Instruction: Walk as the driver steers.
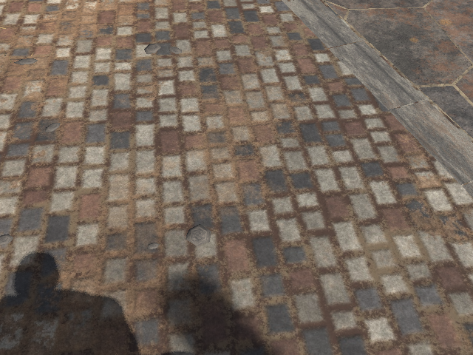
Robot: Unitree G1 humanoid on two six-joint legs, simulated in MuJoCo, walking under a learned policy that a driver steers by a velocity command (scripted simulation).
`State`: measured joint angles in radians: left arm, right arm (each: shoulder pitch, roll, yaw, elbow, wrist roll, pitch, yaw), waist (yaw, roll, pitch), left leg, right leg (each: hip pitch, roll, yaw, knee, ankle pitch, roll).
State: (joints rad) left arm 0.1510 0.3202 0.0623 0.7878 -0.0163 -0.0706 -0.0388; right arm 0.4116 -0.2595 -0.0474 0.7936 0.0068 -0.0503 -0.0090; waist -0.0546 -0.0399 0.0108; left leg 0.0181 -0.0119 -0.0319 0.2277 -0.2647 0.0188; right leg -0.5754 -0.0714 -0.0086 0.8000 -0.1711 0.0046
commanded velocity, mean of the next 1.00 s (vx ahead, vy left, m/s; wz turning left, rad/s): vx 0.15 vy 0.00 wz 0.01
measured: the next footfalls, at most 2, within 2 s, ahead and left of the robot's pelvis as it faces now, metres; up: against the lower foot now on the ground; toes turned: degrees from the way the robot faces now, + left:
right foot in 0.18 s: +0.25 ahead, -0.15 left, +0.00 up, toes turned -2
left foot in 0.60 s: +0.31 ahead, +0.08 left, +0.00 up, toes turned -1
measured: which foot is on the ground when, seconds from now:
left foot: down 0.00-0.20, up 0.22-0.58, down 0.60-1.00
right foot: up 0.00-0.16, down 0.18-1.00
